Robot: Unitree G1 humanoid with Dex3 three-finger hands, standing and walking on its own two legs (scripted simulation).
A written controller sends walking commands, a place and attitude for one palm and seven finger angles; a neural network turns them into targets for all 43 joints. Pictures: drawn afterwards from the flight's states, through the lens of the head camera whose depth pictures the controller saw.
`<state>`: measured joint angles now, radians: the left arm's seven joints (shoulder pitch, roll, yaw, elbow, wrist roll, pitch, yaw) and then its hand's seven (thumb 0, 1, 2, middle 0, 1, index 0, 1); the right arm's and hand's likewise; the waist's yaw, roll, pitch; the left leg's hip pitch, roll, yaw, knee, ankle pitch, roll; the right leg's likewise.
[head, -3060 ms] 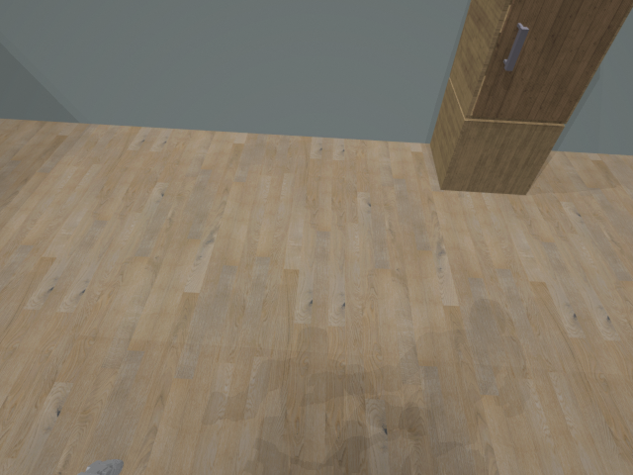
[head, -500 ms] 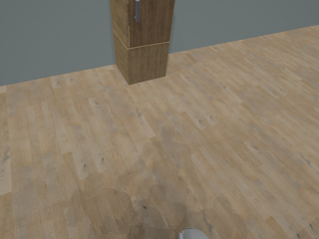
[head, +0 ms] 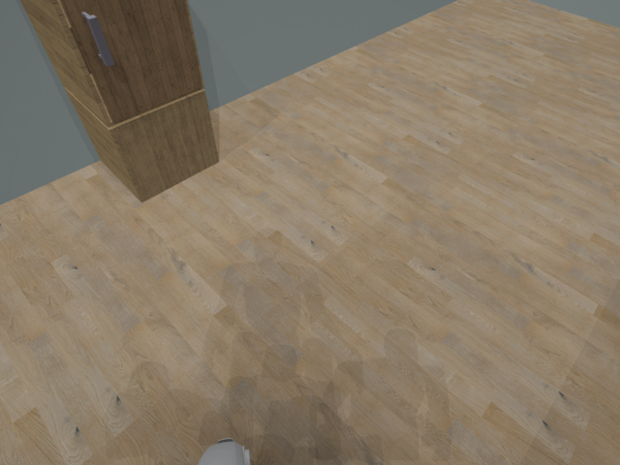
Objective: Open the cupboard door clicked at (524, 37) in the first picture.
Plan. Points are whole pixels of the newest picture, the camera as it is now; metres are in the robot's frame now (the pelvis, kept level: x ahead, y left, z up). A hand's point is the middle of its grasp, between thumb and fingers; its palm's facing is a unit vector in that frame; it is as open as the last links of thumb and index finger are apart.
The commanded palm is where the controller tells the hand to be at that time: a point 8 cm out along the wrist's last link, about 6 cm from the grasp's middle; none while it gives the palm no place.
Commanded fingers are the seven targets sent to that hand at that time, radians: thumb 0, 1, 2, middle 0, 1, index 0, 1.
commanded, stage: walk to a spot facing it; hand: left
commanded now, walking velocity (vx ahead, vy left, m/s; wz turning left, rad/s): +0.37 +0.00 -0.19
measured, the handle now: (97, 39) +1.26 +0.67 -0.05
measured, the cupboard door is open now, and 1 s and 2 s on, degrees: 0 0 0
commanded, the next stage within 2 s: turn to face it in 1.48 s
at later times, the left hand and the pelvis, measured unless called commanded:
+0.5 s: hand (192, 363) +0.31 +0.20 -0.17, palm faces -0.13 -0.98 -0.14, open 7.3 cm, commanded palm none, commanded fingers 0.00 0.90 0.90 -0.20 -0.30 -0.20 -0.30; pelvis +0.24 +0.03 +0.01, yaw -10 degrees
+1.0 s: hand (246, 270) +0.50 +0.13 -0.18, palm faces -0.11 -0.98 -0.16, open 7.3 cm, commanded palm none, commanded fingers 0.00 0.90 0.90 -0.20 -0.30 -0.20 -0.30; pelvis +0.48 -0.04 +0.00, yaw -10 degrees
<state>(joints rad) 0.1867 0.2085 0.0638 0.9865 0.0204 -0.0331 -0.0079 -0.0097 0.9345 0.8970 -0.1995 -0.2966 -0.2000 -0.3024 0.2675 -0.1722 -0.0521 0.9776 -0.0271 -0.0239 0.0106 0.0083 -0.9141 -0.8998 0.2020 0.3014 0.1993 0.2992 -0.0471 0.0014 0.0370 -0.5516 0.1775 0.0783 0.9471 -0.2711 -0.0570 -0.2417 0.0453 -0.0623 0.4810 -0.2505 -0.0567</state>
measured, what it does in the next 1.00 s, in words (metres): walks ahead: left foot, then right foot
